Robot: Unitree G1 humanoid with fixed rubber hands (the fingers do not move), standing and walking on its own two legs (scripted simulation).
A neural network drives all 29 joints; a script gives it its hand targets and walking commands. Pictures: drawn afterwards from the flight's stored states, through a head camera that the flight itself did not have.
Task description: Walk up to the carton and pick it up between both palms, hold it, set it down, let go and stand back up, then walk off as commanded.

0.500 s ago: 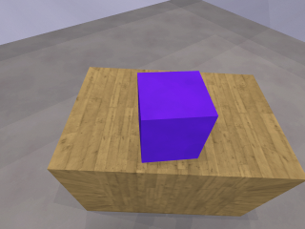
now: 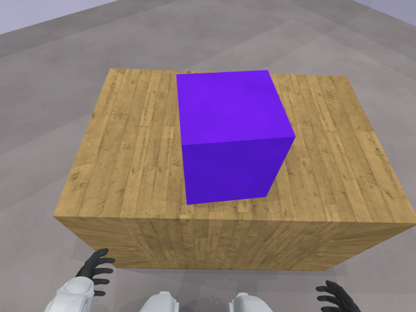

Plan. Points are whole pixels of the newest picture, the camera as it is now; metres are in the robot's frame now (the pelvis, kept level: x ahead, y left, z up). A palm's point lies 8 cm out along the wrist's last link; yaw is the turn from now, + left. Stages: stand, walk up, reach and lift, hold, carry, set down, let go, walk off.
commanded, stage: reach and lift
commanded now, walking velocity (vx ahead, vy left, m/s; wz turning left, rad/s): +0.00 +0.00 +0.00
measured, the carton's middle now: (225, 141) +0.49 -0.04 -0.01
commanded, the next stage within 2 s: none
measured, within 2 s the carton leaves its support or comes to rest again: neither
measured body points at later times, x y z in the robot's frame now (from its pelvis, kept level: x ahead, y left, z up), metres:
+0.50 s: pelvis -0.01 -0.02 +0.01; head +0.02 -0.02 +0.46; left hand +0.15 +0.22 -0.08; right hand +0.15 -0.29 -0.09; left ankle +0.04 +0.14 -0.70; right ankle +0.03 -0.11 -0.70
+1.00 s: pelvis +0.00 -0.02 +0.03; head +0.01 -0.03 +0.48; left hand +0.18 +0.20 -0.04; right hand +0.18 -0.27 -0.06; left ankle +0.04 +0.14 -0.70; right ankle +0.03 -0.11 -0.70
